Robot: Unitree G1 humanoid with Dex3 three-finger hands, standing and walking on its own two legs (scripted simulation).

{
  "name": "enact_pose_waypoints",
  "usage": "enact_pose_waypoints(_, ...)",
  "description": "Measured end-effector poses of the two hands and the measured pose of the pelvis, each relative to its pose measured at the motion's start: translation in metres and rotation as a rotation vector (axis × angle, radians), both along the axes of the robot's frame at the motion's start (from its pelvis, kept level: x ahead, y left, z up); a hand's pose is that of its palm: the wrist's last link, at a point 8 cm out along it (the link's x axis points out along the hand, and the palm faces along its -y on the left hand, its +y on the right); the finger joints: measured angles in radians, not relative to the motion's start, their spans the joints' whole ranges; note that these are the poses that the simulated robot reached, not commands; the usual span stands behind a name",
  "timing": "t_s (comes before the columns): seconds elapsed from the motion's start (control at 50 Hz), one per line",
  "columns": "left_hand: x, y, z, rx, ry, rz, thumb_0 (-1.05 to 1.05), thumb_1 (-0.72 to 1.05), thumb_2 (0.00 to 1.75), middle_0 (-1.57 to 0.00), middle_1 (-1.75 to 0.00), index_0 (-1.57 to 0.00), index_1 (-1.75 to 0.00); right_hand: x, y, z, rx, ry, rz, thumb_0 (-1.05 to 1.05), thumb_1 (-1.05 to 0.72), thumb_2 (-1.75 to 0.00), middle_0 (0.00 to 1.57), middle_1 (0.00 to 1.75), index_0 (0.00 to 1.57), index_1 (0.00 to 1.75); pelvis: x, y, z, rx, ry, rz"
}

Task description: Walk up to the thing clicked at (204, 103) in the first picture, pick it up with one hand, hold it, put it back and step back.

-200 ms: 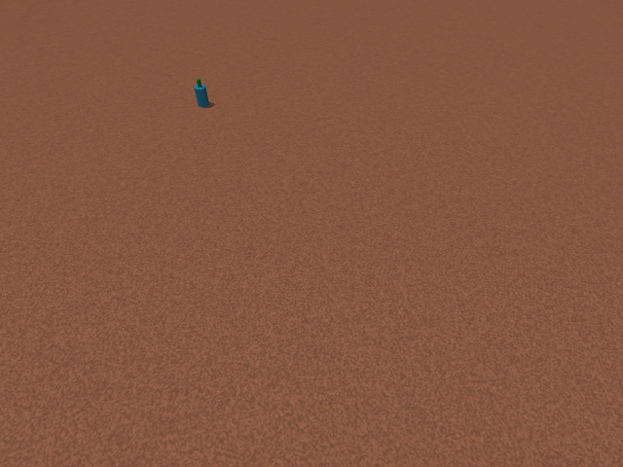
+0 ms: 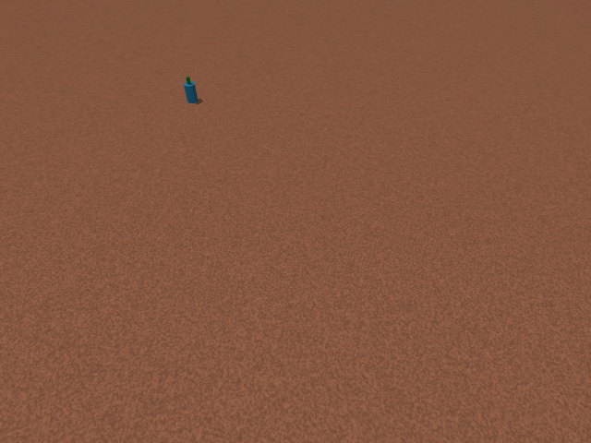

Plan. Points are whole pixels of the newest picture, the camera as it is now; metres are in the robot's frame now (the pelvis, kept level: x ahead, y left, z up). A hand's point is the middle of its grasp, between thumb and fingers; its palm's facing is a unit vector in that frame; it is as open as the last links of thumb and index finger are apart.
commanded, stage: stand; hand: left
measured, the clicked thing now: (190, 88) +2.14 +0.68 -0.70
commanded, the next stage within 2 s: walk up in 0.92 s
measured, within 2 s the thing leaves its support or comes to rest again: neither
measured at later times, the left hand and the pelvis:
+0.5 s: hand out of the picture +0.08 +0.25 -0.15, palm faces -0.02 -0.94 -0.35, open 7.3 cm; pelvis +0.00 +0.00 +0.00, yaw +0 degrees
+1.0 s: hand out of the picture +0.08 +0.27 -0.15, palm faces +0.02 -0.94 -0.33, open 7.3 cm; pelvis +0.01 +0.01 +0.00, yaw +2 degrees
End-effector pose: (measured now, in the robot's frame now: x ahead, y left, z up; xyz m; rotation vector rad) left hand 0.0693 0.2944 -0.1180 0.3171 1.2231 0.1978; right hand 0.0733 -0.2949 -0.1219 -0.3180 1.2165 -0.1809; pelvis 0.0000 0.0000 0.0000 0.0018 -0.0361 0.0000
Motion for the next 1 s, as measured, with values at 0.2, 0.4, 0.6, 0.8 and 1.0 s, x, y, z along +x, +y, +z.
enact_pose_waypoints(0.2, 0.004, 0.001, 0.001, 0.002, -0.006, 0.000, 0.00, 0.91, 0.90, -0.20, -0.30, -0.21, -0.30, 0.003, 0.000, 0.001, -0.001, -0.004, 0.000, 0.01, -0.90, -0.90, 0.20, 0.30, 0.20, 0.30, 0.002, 0.000, 0.000, 0.000, -0.001, 0.000)
enact_pose_waypoints(0.4, 0.004, 0.002, 0.002, 0.004, -0.008, 0.001, 0.00, 0.91, 0.90, -0.20, -0.30, -0.21, -0.30, 0.003, 0.000, 0.001, -0.001, -0.005, -0.002, 0.01, -0.90, -0.90, 0.20, 0.30, 0.20, 0.30, 0.003, 0.000, 0.001, -0.001, -0.003, 0.000)
enact_pose_waypoints(0.6, 0.001, 0.003, 0.001, 0.003, 0.001, 0.003, 0.00, 0.91, 0.90, -0.20, -0.30, -0.21, -0.30, 0.001, 0.000, 0.002, -0.003, 0.002, -0.003, 0.01, -0.90, -0.90, 0.20, 0.30, 0.20, 0.30, 0.003, 0.001, 0.001, -0.001, -0.002, -0.001)
enact_pose_waypoints(0.8, 0.000, 0.004, 0.001, 0.003, 0.005, 0.003, 0.00, 0.91, 0.90, -0.20, -0.30, -0.21, -0.30, 0.000, 0.001, 0.002, -0.005, 0.005, -0.004, 0.01, -0.90, -0.90, 0.20, 0.30, 0.20, 0.30, 0.003, 0.002, 0.001, -0.001, -0.003, -0.001)
enact_pose_waypoints(1.0, -0.001, 0.015, 0.006, -0.011, -0.055, 0.022, 0.00, 0.91, 0.90, -0.20, -0.30, -0.21, -0.30, 0.006, -0.003, 0.005, 0.009, 0.002, 0.022, 0.01, -0.90, -0.90, 0.20, 0.30, 0.20, 0.30, 0.009, 0.005, -0.001, -0.017, 0.022, 0.036)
